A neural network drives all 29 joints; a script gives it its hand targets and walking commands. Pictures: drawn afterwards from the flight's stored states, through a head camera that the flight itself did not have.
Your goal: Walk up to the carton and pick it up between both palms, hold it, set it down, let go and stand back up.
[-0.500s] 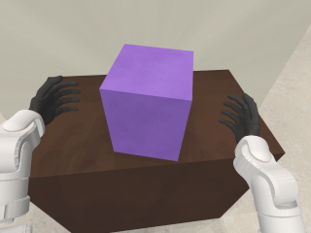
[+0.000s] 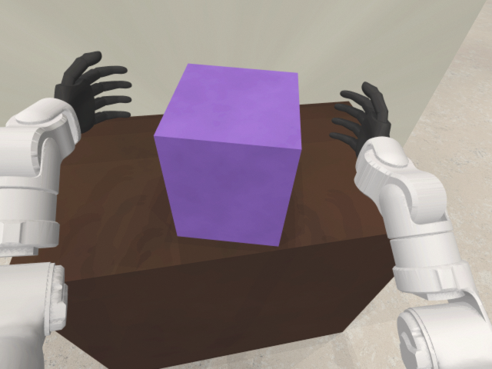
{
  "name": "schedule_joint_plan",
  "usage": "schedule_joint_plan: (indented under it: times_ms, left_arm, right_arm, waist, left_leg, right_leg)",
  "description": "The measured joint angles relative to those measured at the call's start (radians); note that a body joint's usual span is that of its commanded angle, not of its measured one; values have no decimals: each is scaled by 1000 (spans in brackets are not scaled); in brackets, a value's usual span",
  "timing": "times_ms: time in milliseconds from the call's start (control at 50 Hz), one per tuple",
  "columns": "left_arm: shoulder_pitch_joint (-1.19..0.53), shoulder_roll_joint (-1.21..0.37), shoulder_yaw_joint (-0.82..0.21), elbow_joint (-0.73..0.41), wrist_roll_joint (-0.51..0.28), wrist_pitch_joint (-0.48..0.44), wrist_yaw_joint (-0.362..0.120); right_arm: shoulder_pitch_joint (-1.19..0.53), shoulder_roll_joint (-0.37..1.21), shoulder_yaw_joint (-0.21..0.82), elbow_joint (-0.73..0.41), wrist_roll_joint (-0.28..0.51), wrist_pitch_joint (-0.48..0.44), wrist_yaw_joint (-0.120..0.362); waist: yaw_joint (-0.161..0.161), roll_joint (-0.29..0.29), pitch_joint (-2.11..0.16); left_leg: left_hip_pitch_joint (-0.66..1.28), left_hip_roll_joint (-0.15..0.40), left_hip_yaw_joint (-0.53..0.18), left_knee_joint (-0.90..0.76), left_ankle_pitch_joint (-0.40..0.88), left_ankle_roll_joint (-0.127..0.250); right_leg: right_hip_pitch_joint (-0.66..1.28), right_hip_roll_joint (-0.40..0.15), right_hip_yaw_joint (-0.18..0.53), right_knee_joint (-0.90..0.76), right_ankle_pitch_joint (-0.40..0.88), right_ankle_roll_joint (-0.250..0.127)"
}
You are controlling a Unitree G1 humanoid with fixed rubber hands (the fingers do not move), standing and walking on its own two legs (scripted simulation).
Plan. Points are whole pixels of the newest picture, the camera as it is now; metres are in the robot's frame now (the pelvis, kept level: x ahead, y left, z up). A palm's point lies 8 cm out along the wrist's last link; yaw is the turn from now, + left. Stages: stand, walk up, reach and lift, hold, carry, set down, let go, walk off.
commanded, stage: reach and lift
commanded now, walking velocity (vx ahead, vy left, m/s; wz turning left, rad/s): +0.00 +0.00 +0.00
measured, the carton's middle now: (234, 158) +0.47 +0.03 +0.09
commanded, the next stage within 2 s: none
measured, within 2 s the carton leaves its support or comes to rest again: neither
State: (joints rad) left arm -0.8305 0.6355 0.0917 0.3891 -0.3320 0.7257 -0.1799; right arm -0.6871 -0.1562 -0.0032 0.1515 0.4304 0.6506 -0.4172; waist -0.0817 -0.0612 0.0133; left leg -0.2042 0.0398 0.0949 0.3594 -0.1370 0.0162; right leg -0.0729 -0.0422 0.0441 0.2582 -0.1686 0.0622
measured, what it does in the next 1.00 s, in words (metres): stands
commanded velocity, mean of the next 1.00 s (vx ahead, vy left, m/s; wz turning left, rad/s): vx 0.00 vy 0.00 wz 0.00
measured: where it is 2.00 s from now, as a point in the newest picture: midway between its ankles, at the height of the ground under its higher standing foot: outside the picture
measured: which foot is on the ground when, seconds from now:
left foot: down 0.00-1.00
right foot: down 0.00-1.00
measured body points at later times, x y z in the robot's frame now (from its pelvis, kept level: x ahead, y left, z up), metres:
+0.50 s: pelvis +0.01 -0.01 +0.00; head +0.01 +0.02 +0.45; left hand +0.49 +0.21 +0.28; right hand +0.43 -0.16 +0.26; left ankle +0.04 +0.11 -0.75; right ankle -0.02 -0.17 -0.75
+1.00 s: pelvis +0.00 -0.01 +0.00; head +0.02 +0.03 +0.45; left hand +0.49 +0.20 +0.20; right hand +0.43 -0.16 +0.20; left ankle +0.04 +0.11 -0.75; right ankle -0.02 -0.16 -0.75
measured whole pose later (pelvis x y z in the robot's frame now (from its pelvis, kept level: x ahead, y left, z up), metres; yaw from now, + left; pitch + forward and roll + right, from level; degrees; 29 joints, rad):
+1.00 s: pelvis +0.00 -0.01 +0.00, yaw +1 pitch +3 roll -2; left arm -1.22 0.57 -0.10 1.23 -0.32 0.31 -0.13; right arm -1.06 -0.09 0.05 0.85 0.45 0.38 -0.41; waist -0.18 -0.06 -0.04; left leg -0.31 0.05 0.05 0.38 -0.13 0.00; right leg -0.17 -0.03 -0.01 0.27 -0.16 0.05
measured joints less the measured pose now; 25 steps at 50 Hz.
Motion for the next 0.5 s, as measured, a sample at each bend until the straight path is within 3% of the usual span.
schedule_joint_plan:
  times_ms: [200, 500]
  left_arm:
    - [-204, 23, -65, 264, -7, -62, -2]
    - [-398, 30, -112, 556, -9, -172, 5]
  right_arm:
    - [-197, -8, 15, 230, 7, -23, 12]
    - [-366, -4, 68, 430, 47, -92, 3]
  waist:
    - [-53, 5, -32]
    - [-94, 7, -49]
  left_leg:
    - [-25, 2, -19, -5, 7, -6]
    - [-47, 7, -35, -13, 10, -16]
  right_leg:
    - [-18, 5, -18, -7, 3, -4]
    - [-38, 12, -30, -13, 2, -12]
